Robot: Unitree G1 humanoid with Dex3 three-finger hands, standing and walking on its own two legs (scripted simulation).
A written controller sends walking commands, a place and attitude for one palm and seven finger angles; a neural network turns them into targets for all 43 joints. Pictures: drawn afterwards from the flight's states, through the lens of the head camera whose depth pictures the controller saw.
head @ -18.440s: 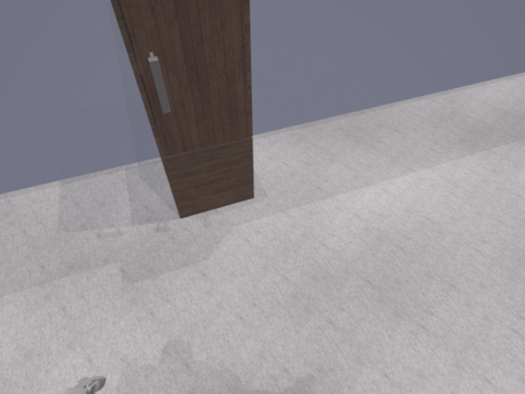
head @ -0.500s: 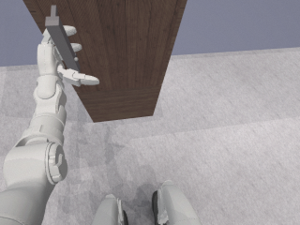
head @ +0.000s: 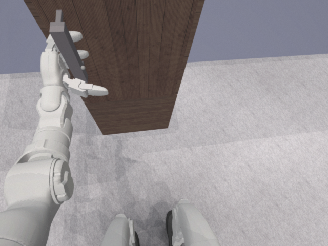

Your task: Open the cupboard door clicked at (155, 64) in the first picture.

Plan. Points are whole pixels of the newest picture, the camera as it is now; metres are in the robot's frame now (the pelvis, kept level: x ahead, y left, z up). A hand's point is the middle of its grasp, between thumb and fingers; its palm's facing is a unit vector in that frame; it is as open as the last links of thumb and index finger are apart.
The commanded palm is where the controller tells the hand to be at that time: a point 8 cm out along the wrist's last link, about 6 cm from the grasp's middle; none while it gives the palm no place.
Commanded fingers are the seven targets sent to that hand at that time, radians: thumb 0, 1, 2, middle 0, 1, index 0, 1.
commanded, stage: close the thumb around the handle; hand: left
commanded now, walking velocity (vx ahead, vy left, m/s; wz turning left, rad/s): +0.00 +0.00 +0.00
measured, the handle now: (72, 50) +0.57 +0.17 +0.05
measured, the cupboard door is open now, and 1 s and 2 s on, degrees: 0 1 45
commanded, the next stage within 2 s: pull the door open along its arc in 0.70 s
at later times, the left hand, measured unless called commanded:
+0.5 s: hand (82, 67) +0.53 +0.14 +0.04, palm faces +0.04 -1.00 -0.02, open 7.6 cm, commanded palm +0.50 +0.18 +0.05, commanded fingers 0.00 0.90 0.90 -0.40 -1.35 -0.40 -1.35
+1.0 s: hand (83, 68) +0.52 +0.14 +0.04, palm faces +0.04 -1.00 -0.01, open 6.0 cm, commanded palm +0.47 +0.18 +0.05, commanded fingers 0.00 0.90 0.90 -0.40 -1.35 -0.40 -1.35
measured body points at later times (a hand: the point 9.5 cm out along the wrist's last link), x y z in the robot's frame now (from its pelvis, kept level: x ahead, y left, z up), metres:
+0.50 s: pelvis +0.00 +0.00 +0.00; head +0.16 +0.02 +0.42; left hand +0.52 +0.20 +0.05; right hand +0.00 -0.26 -0.12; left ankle -0.03 +0.09 -0.65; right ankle +0.04 -0.11 -0.65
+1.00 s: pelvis +0.00 +0.01 +0.00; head +0.16 +0.02 +0.42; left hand +0.51 +0.20 +0.05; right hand -0.01 -0.25 -0.12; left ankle -0.03 +0.09 -0.65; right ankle +0.04 -0.11 -0.65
